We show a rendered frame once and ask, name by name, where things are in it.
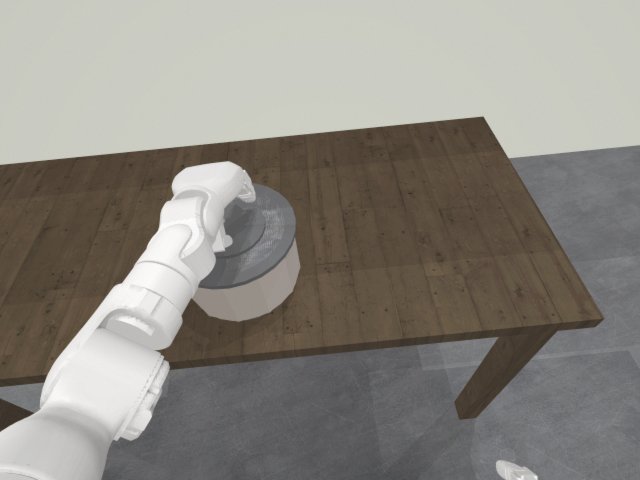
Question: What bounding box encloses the left robot hand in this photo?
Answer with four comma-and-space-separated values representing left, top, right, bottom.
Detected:
172, 161, 256, 253

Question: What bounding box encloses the knob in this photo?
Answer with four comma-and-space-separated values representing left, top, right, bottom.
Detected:
223, 201, 249, 236

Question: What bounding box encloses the pot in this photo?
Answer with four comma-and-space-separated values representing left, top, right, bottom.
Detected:
192, 239, 300, 322

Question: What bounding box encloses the lid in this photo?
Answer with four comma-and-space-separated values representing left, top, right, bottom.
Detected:
198, 183, 296, 290

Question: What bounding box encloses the left robot forearm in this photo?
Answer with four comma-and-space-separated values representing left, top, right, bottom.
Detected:
40, 185, 224, 408

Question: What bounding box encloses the robot left upper arm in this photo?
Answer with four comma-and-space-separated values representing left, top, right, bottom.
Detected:
0, 326, 170, 480

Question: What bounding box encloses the table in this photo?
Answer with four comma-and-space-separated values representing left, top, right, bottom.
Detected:
0, 117, 605, 432

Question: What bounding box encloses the right robot hand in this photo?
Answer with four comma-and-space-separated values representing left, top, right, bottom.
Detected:
496, 460, 538, 480

